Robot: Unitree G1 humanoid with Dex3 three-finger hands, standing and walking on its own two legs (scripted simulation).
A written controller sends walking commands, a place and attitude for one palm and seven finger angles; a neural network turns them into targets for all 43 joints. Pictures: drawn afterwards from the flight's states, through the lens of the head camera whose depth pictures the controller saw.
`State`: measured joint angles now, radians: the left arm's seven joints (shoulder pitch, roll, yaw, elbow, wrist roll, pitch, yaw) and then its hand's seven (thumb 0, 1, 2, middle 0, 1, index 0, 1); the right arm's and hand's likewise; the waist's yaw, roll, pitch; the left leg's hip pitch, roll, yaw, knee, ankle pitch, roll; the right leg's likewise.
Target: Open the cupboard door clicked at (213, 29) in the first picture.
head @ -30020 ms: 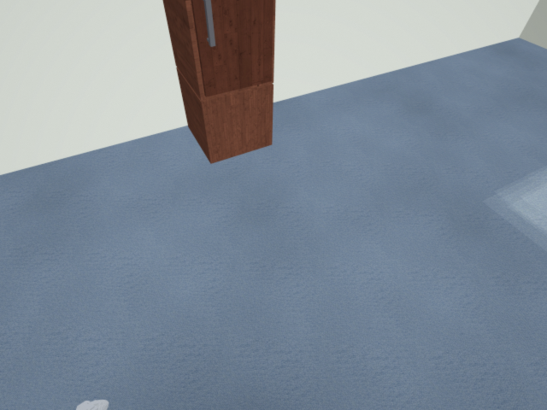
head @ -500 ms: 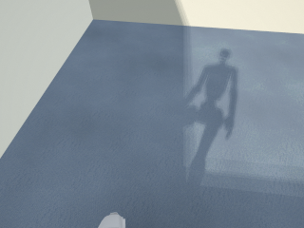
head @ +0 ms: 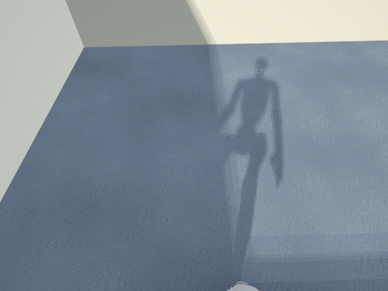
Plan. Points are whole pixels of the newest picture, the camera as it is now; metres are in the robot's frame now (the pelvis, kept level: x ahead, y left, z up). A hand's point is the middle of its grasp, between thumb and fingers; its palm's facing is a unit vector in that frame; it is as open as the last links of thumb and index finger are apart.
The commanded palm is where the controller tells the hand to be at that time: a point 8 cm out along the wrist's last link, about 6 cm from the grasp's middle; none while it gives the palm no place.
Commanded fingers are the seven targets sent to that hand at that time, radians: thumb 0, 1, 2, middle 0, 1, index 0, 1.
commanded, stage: turn to face it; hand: left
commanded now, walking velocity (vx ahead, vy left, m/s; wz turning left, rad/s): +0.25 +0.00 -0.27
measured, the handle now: out of the picture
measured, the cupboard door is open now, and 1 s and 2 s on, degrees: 49 49 49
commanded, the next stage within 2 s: none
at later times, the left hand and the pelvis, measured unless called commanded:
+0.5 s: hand (136, 270) +0.20 +0.17 -0.20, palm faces +0.19 -0.97 -0.18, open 7.3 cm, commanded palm none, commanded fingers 0.00 0.90 0.90 -0.20 -0.30 -0.20 -0.30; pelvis +0.18 -0.02 -0.02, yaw +9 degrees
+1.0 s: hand (146, 263) +0.21 +0.14 -0.16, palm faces +0.46 -0.85 -0.26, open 7.4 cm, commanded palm none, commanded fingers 0.00 0.90 0.90 -0.20 -0.30 -0.20 -0.30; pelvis +0.25 -0.07 +0.00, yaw +28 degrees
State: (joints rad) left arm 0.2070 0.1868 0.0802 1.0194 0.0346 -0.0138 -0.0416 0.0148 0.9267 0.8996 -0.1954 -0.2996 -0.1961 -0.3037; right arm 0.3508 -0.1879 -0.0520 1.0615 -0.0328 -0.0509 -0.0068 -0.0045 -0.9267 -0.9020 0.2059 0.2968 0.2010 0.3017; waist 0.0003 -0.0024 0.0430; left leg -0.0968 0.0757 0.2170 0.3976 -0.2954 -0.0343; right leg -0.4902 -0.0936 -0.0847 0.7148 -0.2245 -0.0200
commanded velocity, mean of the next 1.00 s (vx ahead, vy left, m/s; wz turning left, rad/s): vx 0.01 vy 0.00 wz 0.56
